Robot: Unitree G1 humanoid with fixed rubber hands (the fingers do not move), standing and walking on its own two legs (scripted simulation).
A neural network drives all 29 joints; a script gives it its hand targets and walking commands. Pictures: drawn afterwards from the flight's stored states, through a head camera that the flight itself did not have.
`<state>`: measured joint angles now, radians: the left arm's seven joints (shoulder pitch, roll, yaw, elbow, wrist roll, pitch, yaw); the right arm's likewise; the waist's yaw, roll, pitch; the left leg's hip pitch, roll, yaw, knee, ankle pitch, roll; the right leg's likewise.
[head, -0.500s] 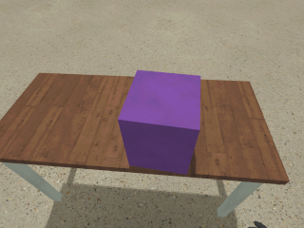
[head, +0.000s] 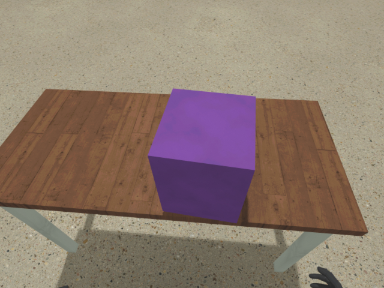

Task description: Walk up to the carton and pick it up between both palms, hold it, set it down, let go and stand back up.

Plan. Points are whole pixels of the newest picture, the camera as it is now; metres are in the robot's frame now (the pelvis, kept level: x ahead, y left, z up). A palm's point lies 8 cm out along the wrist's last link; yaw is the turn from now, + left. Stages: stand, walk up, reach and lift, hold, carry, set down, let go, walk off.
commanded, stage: walk up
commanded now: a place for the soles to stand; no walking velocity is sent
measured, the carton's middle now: (205, 158) +0.43 -0.02 +0.00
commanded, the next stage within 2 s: reach and lift in 0.30 s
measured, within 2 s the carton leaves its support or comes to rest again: neither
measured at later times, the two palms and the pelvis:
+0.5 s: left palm out of the picture +0.15 +0.29 -0.09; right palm out of the picture +0.15 -0.29 -0.12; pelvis +0.00 -0.01 -0.01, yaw +0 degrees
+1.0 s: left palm (74, 273) +0.18 +0.26 -0.07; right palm out of the picture +0.15 -0.27 -0.07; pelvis +0.03 -0.01 +0.00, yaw -1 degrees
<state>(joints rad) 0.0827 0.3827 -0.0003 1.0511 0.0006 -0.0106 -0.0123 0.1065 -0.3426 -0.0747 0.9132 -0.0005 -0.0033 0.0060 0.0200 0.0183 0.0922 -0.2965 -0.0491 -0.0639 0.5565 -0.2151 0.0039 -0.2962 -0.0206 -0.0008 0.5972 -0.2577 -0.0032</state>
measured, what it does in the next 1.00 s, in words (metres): stands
